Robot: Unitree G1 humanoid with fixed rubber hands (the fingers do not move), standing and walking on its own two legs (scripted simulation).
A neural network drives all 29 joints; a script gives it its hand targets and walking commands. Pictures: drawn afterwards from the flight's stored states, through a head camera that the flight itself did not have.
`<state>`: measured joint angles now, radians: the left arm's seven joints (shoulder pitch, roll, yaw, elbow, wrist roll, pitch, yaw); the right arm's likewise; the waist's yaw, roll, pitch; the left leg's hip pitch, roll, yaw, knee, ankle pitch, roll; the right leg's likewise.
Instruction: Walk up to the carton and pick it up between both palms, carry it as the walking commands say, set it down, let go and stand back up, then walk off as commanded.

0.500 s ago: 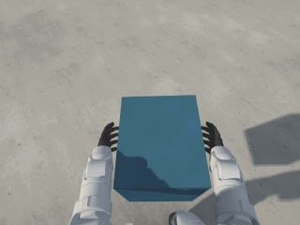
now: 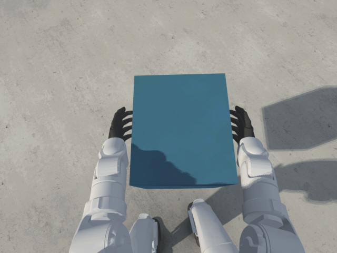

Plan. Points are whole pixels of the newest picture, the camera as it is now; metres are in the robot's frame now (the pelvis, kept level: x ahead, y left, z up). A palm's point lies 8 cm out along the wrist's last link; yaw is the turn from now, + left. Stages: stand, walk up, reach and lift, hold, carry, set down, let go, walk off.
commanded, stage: set down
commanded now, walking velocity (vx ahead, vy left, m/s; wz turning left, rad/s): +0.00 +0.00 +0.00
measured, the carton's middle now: (179, 140) +0.39 -0.06 -0.14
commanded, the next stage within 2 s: none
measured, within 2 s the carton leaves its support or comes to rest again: neither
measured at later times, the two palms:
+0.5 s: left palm (123, 138) +0.42 +0.10 -0.14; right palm (230, 135) +0.38 -0.21 -0.15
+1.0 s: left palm (130, 139) +0.45 +0.09 -0.23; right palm (223, 135) +0.41 -0.22 -0.23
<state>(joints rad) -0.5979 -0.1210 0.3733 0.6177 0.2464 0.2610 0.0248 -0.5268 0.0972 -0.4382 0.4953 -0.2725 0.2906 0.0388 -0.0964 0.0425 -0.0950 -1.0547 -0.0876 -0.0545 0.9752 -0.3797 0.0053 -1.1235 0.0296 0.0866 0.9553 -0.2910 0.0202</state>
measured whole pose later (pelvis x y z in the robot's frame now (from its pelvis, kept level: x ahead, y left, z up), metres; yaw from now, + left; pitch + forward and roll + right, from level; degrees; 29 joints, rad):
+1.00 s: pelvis -0.03 +0.00 -0.14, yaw +2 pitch +42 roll +1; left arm -0.96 -0.01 0.36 0.77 0.14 0.27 0.12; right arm -0.89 -0.05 -0.46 0.67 -0.18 0.29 0.00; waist -0.09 0.06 -0.14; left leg -1.77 -0.16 -0.07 1.58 -0.54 -0.03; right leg -1.83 0.07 0.09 1.54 -0.44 0.05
